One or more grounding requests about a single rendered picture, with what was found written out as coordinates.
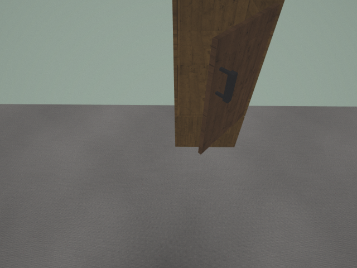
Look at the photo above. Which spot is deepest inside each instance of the handle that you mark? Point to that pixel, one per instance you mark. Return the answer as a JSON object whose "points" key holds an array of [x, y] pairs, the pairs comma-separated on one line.
{"points": [[230, 84]]}

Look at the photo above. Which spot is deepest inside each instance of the cupboard door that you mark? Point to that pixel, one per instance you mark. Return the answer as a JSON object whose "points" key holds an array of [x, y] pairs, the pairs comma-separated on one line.
{"points": [[240, 49]]}

